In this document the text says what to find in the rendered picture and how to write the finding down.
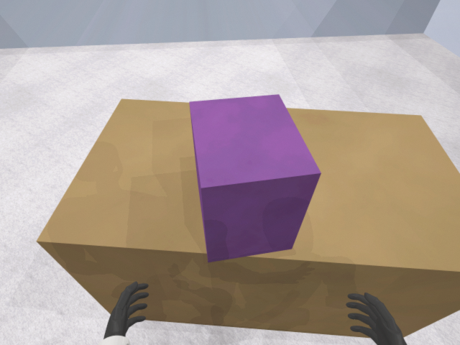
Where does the pedestal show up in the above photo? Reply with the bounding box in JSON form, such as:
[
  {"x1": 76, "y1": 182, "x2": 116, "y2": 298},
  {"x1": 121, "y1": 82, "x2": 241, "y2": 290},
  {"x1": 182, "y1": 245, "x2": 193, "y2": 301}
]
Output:
[{"x1": 36, "y1": 99, "x2": 460, "y2": 338}]

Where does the robot right hand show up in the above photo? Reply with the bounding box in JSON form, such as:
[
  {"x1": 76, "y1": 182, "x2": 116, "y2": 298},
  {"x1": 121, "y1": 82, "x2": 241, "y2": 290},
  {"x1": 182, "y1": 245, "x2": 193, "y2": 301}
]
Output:
[{"x1": 346, "y1": 293, "x2": 407, "y2": 345}]

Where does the robot left hand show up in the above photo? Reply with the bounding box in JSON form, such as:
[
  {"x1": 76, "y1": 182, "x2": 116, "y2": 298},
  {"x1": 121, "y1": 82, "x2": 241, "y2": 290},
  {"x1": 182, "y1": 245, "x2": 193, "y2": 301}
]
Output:
[{"x1": 103, "y1": 281, "x2": 149, "y2": 339}]

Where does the carton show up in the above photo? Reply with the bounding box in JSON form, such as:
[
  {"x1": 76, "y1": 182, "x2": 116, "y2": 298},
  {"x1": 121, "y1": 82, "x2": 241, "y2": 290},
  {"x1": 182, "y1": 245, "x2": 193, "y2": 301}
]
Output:
[{"x1": 189, "y1": 94, "x2": 321, "y2": 262}]

